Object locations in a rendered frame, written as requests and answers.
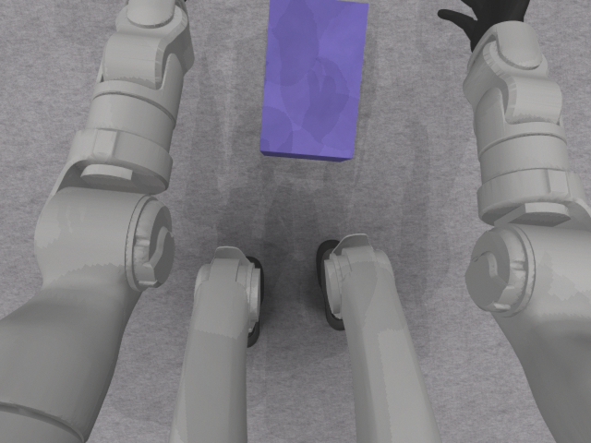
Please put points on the right robot hand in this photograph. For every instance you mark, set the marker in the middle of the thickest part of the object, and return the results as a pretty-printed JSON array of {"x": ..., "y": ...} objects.
[{"x": 488, "y": 13}]

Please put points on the robot right forearm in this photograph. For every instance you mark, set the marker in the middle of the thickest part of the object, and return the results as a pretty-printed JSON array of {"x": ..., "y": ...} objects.
[{"x": 520, "y": 136}]

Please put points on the robot right upper arm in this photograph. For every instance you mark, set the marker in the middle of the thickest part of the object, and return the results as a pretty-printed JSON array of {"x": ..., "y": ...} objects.
[{"x": 536, "y": 283}]

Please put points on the robot left forearm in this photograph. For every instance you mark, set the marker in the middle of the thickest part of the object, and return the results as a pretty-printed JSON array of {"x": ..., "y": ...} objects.
[{"x": 134, "y": 105}]

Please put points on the left robot shin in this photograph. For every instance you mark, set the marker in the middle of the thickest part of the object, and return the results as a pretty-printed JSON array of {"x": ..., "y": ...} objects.
[{"x": 221, "y": 252}]

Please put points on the robot right foot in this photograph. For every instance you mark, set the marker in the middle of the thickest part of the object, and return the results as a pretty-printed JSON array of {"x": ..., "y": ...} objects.
[{"x": 323, "y": 253}]

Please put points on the carton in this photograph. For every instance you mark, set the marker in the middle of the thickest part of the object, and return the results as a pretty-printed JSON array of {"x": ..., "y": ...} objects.
[{"x": 313, "y": 70}]

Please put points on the robot left upper arm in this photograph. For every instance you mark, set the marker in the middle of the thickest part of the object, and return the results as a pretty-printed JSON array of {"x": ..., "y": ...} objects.
[{"x": 97, "y": 251}]

